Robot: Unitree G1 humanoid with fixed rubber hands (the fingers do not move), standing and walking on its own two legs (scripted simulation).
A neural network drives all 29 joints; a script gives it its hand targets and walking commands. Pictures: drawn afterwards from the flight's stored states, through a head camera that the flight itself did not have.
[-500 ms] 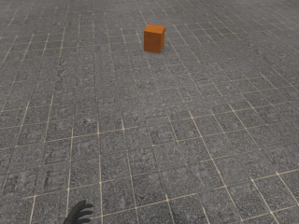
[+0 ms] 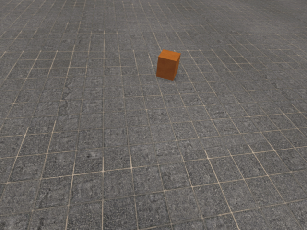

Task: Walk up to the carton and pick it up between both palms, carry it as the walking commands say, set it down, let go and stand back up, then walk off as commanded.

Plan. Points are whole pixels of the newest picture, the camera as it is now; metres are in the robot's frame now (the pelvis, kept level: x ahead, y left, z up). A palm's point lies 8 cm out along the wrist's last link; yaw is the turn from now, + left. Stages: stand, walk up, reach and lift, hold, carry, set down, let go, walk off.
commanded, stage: walk up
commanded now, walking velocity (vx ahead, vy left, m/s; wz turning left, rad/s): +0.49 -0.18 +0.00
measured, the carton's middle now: (168, 65) +2.00 -0.15 -0.63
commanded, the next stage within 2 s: none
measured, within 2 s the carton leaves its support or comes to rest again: neither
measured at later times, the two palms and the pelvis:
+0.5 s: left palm (100, 214) +0.21 +0.16 -0.10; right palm (258, 205) +0.27 -0.32 -0.12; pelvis +0.18 -0.09 +0.01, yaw +1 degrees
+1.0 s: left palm (93, 148) +0.45 +0.25 -0.13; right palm (226, 147) +0.48 -0.26 -0.10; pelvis +0.39 -0.02 +0.00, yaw +0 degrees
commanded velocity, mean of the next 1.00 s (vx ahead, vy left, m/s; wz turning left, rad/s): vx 0.50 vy -0.02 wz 0.00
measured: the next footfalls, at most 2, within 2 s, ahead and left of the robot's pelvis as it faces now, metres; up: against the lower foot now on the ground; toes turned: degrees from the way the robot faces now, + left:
right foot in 0.28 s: +0.21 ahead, -0.17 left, +0.00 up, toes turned -2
left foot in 0.80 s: +0.45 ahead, +0.10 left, +0.00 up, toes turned +6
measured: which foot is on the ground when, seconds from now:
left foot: down 0.00-0.28, up 0.30-0.78, down 0.80-1.00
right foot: up 0.00-0.26, down 0.28-0.82, up 0.84-1.00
